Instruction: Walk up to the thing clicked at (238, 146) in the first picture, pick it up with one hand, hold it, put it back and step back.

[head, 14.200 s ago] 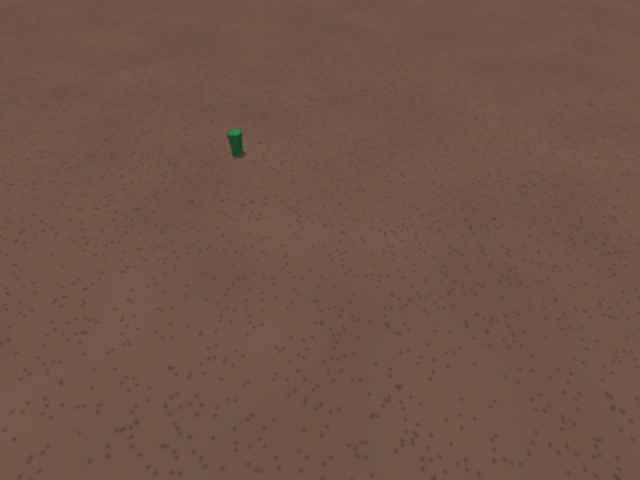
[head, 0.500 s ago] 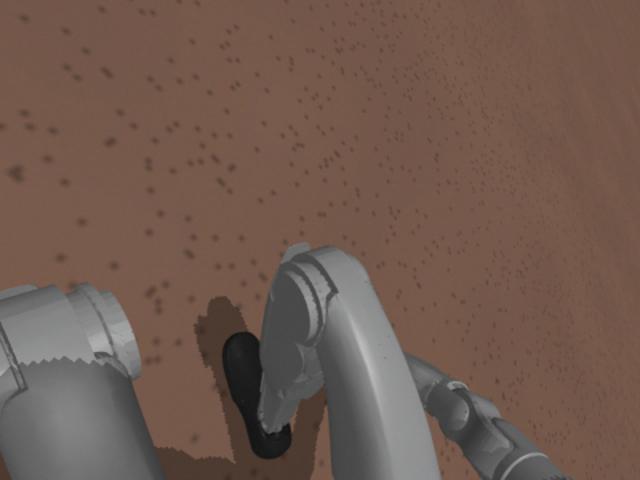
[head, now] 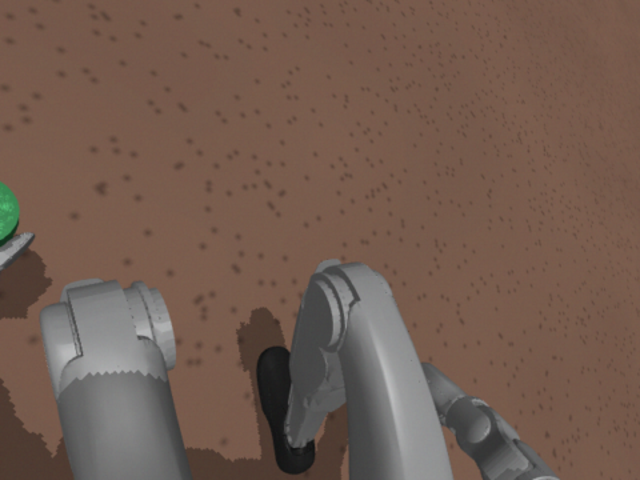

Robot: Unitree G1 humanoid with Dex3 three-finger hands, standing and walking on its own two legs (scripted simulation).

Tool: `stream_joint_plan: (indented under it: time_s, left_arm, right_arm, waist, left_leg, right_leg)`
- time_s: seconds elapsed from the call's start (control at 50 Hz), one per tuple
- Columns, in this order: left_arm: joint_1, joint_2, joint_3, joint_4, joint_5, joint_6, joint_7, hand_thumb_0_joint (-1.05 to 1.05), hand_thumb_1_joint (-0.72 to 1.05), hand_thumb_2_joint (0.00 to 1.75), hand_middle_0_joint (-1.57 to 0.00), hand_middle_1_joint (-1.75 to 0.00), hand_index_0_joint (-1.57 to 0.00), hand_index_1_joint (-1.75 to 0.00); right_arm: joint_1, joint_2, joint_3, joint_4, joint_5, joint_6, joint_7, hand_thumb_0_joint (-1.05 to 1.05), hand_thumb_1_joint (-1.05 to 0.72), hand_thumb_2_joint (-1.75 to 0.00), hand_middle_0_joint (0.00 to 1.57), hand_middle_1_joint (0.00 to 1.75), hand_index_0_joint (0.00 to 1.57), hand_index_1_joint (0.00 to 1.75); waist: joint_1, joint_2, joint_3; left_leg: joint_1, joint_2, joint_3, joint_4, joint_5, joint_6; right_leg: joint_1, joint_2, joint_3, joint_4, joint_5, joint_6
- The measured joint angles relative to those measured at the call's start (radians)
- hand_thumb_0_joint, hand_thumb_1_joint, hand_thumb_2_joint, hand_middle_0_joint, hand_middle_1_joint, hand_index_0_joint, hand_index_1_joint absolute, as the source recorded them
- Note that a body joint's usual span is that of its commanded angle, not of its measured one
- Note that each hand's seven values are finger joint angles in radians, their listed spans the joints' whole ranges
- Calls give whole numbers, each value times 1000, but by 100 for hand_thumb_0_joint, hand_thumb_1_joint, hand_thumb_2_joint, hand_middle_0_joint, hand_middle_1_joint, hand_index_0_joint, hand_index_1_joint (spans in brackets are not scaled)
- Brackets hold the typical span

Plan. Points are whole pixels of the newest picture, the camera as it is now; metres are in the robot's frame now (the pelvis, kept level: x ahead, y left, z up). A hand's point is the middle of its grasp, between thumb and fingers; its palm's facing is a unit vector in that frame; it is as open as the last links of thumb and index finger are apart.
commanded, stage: settle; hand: left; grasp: from the side
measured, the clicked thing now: out of the picture +0.39 +0.31 -0.17
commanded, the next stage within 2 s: lift in 1.42 s
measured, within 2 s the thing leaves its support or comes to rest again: neither
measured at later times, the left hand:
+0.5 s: hand out of the picture +0.37 +0.30 -0.02, palm faces +0.31 -0.95 -0.07, open 10.0 cm
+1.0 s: hand out of the picture +0.38 +0.29 +0.03, palm faces +0.31 -0.95 -0.04, open 10.0 cm
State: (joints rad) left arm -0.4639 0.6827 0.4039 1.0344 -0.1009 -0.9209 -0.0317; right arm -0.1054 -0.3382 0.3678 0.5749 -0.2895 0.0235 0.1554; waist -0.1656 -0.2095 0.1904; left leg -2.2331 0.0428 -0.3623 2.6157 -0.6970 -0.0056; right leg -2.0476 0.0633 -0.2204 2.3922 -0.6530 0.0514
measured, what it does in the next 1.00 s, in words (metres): rises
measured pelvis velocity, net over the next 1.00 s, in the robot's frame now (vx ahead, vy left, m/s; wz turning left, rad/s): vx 0.02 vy -0.03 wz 0.16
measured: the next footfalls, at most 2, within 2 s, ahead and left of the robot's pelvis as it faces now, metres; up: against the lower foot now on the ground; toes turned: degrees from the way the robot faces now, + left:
none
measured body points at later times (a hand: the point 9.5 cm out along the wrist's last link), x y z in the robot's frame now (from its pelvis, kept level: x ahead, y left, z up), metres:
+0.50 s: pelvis +0.01 -0.02 +0.03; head +0.19 +0.10 +0.42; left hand +0.35 +0.35 -0.02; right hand +0.22 -0.24 -0.07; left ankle +0.08 +0.13 -0.26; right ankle +0.13 -0.13 -0.26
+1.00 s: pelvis +0.02 -0.03 +0.06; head +0.20 +0.06 +0.46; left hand +0.35 +0.34 +0.03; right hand +0.22 -0.26 -0.06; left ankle +0.08 +0.13 -0.26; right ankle +0.13 -0.13 -0.26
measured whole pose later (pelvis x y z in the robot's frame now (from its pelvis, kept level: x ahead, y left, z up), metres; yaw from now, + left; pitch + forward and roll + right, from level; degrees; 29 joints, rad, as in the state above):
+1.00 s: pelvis +0.02 -0.03 +0.06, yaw +9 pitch +30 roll -5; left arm -0.46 0.38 0.41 0.75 -0.17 -0.58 -0.25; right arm 0.04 -0.29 0.02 0.67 -0.07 0.02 0.06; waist -0.07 -0.02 -0.09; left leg -2.18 0.06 -0.14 2.33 -0.68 -0.04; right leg -2.11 0.00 -0.07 2.28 -0.70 0.01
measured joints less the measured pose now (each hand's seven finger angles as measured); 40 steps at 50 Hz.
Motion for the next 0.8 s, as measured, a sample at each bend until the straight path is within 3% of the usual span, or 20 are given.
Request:
stream_joint_plan:
  time_s: [0.22, 0.36, 0.58, 0.8]
  left_arm:
    - [33, -122, -48, -174, -35, 141, -52, 1, -27, 95, -77, -93, -69, -92]
    - [48, -179, -54, -244, -45, 206, -85, 1, -27, 95, -77, -92, -70, -91]
    - [37, -228, -32, -285, -71, 276, -157, 1, -28, 96, -78, -91, -70, -90]
    - [18, -277, -3, -303, -81, 324, -204, 1, -28, 96, -78, -91, -70, -90]
  right_arm:
    - [55, 17, -130, 23, 95, 12, -13, 0, -90, -90, 21, 30, 20, 30]
    - [78, 37, -195, 48, 140, 23, -34, 0, -90, -90, 21, 30, 20, 30]
    - [113, 46, -269, 79, 191, 30, -61, 0, -90, -90, 20, 30, 20, 30]
    - [137, 41, -319, 90, 215, 16, -84, 0, -91, -90, 20, 30, 20, 30]
  waist:
    - [47, 82, -120]
    - [66, 121, -173]
    - [81, 170, -230]
    - [90, 188, -259]
  left_leg:
    - [-23, 3, 78, -71, 18, 4]
    - [-25, 4, 121, -117, 21, -3]
    - [-11, 7, 170, -183, 14, -20]
    - [21, 13, 199, -241, 11, -31]
  right_leg:
    - [-45, -26, 52, -16, -12, -8]
    - [-69, -41, 85, -26, -23, -10]
    - [-91, -56, 122, -44, -44, -23]
    - [-83, -61, 141, -76, -51, -39]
